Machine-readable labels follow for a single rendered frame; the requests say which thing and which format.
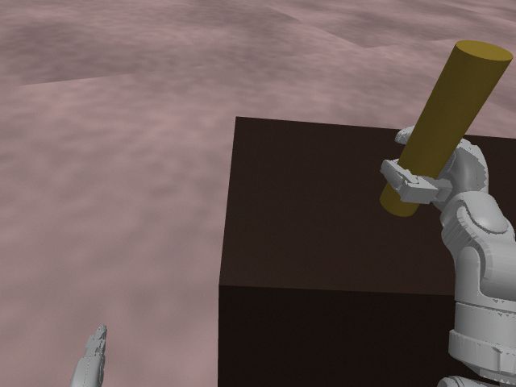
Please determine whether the right robot arm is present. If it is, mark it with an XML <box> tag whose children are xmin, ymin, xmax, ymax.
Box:
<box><xmin>437</xmin><ymin>191</ymin><xmax>516</xmax><ymax>387</ymax></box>

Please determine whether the can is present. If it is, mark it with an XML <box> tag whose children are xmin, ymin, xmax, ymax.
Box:
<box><xmin>380</xmin><ymin>40</ymin><xmax>514</xmax><ymax>217</ymax></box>

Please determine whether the right robot hand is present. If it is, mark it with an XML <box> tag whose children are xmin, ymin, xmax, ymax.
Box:
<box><xmin>381</xmin><ymin>126</ymin><xmax>489</xmax><ymax>212</ymax></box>

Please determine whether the left robot hand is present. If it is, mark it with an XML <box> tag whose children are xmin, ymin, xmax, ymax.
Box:
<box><xmin>69</xmin><ymin>325</ymin><xmax>106</xmax><ymax>387</ymax></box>

